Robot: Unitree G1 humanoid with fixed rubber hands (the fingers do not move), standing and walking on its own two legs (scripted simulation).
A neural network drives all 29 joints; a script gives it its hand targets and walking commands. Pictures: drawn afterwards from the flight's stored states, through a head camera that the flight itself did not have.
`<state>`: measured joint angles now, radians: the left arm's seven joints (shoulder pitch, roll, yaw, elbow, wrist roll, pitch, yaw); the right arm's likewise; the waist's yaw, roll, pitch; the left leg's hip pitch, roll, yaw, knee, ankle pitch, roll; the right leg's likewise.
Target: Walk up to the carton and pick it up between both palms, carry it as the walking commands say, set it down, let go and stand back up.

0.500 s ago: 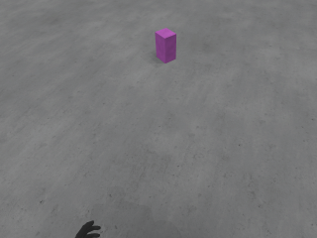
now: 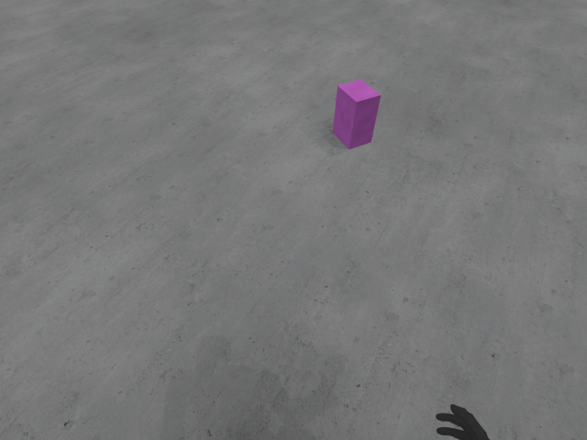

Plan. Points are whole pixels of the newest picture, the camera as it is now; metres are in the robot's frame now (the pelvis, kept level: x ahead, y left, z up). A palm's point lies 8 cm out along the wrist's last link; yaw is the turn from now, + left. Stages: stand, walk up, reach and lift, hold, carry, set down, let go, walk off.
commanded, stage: walk up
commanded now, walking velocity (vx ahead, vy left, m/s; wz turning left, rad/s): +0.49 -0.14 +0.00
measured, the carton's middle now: (355, 115) +1.79 -0.14 -0.61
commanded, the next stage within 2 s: none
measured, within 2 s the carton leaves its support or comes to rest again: neither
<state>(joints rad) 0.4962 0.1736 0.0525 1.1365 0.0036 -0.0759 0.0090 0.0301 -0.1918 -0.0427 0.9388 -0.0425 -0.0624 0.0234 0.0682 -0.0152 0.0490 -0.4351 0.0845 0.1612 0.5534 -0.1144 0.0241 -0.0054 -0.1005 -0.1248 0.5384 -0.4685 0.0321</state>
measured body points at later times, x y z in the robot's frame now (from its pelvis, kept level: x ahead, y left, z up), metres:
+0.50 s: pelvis +0.24 -0.06 +0.01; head +0.27 -0.06 +0.45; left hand +0.40 +0.16 -0.13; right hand +0.11 -0.29 -0.13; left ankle +0.10 +0.11 -0.72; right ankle +0.34 -0.19 -0.73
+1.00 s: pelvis +0.48 -0.05 +0.02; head +0.51 -0.05 +0.46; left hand +0.35 +0.17 -0.12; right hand +0.66 -0.26 -0.11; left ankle +0.63 +0.09 -0.70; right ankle +0.34 -0.19 -0.72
